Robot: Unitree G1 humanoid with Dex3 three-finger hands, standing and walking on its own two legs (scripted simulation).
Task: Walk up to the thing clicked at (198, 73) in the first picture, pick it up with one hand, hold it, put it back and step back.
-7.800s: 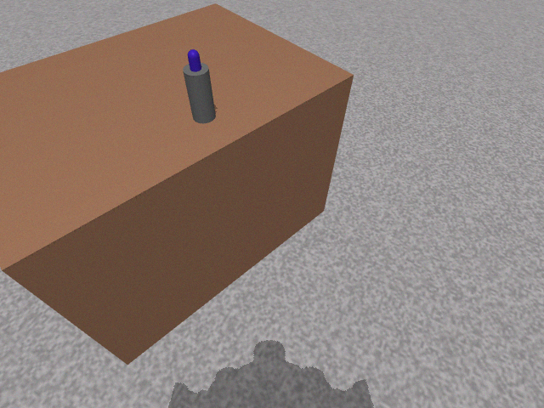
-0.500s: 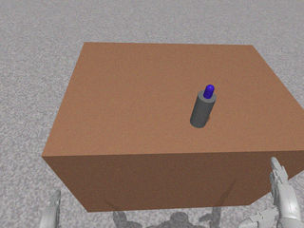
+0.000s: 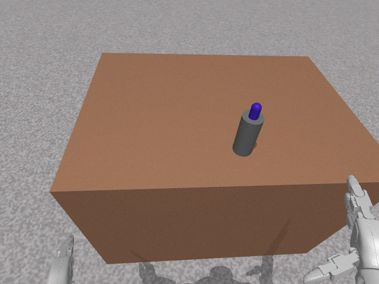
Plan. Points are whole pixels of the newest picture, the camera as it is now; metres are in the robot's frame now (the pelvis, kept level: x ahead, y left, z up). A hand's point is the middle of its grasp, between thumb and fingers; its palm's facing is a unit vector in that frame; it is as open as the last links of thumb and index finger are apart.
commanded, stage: rise first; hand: right
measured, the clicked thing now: (249, 128) +0.50 -0.18 +0.01
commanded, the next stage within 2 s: go down in 0.26 s
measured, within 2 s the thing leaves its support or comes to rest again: neither
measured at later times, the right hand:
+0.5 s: hand (333, 230) +0.18 -0.24 +0.09, palm faces +0.30 +0.87 -0.38, open 17.5 cm
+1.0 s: hand (340, 172) +0.29 -0.31 +0.09, palm faces +0.13 +0.99 -0.07, open 17.7 cm
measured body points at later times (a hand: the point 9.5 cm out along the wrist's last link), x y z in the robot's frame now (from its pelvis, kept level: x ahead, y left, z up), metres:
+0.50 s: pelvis -0.01 +0.01 +0.00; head -0.01 +0.03 +0.45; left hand +0.16 +0.27 -0.09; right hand +0.16 -0.28 +0.11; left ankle +0.00 +0.14 -0.74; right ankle +0.00 -0.14 -0.74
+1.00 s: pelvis +0.00 +0.00 -0.01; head +0.01 +0.00 +0.44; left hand +0.15 +0.26 -0.10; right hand +0.28 -0.36 +0.10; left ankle +0.00 +0.14 -0.74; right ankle +0.00 -0.14 -0.74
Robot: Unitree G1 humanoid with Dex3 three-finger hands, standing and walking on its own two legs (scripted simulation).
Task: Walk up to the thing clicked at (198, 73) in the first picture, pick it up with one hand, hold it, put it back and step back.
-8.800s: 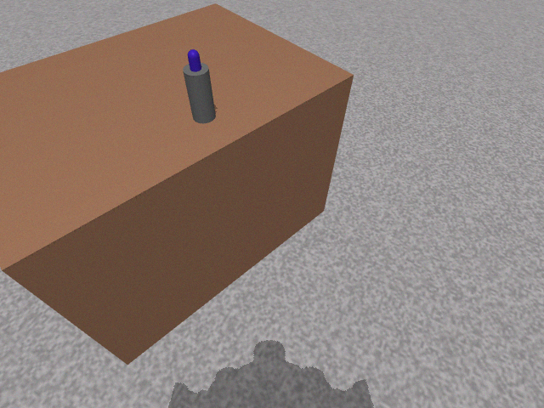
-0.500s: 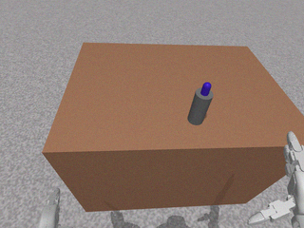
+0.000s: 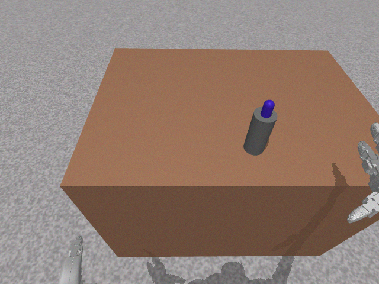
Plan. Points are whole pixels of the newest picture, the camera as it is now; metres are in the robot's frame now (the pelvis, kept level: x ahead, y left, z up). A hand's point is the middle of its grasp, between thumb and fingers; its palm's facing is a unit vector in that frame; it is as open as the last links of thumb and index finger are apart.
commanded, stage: go down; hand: right
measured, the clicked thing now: (261, 126) +0.50 -0.18 +0.02
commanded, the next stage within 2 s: none
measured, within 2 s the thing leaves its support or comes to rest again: neither
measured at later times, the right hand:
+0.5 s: hand (365, 159) +0.33 -0.33 +0.11, palm faces +0.12 +0.99 -0.01, open 17.6 cm
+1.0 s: hand (366, 141) +0.37 -0.36 +0.11, palm faces +0.13 +0.99 +0.00, open 17.5 cm
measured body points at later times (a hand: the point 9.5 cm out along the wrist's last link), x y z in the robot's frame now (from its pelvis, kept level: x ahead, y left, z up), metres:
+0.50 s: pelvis +0.01 +0.00 -0.01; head +0.03 -0.01 +0.44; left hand +0.16 +0.26 -0.09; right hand +0.31 -0.38 +0.11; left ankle +0.00 +0.14 -0.74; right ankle +0.00 -0.14 -0.74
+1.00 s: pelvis +0.00 -0.01 -0.02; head +0.05 -0.03 +0.43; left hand +0.15 +0.26 -0.09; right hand +0.36 -0.41 +0.11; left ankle +0.00 +0.14 -0.74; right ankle +0.00 -0.14 -0.74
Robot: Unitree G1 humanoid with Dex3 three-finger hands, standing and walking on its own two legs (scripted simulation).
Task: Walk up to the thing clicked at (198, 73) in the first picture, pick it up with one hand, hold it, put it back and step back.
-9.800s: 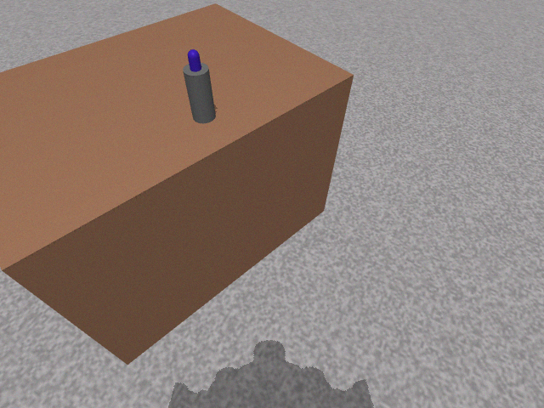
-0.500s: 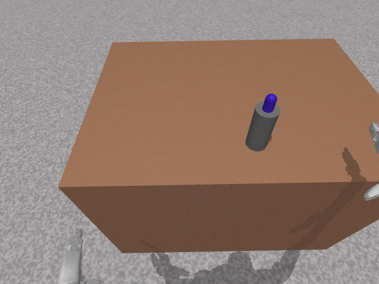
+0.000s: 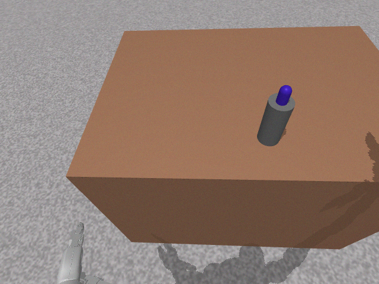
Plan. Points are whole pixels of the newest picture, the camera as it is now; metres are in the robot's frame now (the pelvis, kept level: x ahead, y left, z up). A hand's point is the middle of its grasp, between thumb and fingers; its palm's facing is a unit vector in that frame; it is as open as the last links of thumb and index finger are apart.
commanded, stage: go down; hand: right
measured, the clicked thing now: (276, 115) +0.49 -0.18 +0.04
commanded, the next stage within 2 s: approach in 1.36 s
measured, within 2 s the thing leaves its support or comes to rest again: neither
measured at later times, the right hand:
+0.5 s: hand out of the picture +0.39 -0.36 +0.13, palm faces +0.15 +0.99 +0.00, open 17.6 cm
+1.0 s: hand out of the picture +0.42 -0.37 +0.14, palm faces +0.15 +0.99 +0.00, open 17.4 cm
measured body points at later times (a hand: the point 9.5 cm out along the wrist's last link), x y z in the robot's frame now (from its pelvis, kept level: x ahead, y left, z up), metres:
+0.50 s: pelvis -0.01 +0.00 -0.01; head +0.05 -0.03 +0.43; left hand +0.14 +0.26 -0.07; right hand +0.38 -0.41 +0.14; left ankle +0.00 +0.15 -0.72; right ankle +0.00 -0.13 -0.72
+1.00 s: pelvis +0.00 +0.00 -0.02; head +0.07 -0.03 +0.43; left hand +0.14 +0.27 -0.07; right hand +0.40 -0.42 +0.14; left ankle +0.00 +0.15 -0.72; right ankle +0.00 -0.13 -0.72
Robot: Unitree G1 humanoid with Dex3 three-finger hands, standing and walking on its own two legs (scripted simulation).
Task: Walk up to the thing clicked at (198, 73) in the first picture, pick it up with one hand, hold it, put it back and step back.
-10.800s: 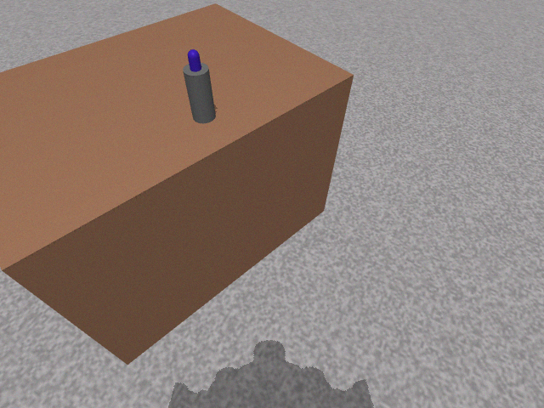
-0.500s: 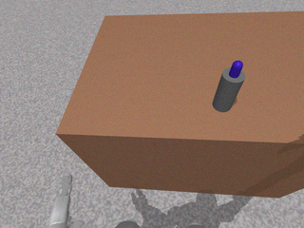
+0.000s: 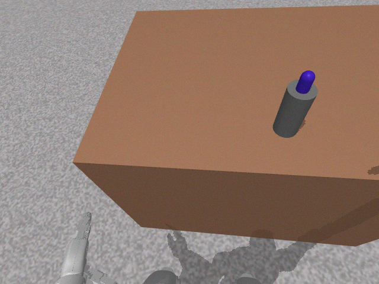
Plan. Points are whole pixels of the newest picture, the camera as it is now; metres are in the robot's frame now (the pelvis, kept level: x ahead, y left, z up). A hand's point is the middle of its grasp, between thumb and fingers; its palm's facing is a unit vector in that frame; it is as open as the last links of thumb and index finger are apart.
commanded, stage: go down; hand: right
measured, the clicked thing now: (295, 104) +0.49 -0.18 +0.06
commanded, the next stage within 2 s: approach in 0.36 s
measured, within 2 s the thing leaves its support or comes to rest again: neither
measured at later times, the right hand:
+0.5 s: hand out of the picture +0.41 -0.38 +0.15, palm faces +0.17 +0.99 +0.01, open 17.5 cm
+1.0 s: hand (333, 123) +0.46 -0.26 +0.03, palm faces +0.04 +1.00 +0.05, open 17.3 cm
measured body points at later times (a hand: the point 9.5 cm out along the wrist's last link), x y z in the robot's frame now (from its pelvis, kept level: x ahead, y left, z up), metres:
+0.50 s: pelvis +0.00 +0.00 +0.00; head +0.07 -0.04 +0.44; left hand +0.15 +0.26 -0.05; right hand +0.40 -0.43 +0.16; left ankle +0.01 +0.15 -0.70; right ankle +0.00 -0.13 -0.70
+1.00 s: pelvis -0.01 -0.01 -0.03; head +0.10 -0.05 +0.41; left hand +0.13 +0.26 -0.05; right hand +0.45 -0.31 +0.03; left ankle +0.01 +0.15 -0.70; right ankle +0.00 -0.13 -0.70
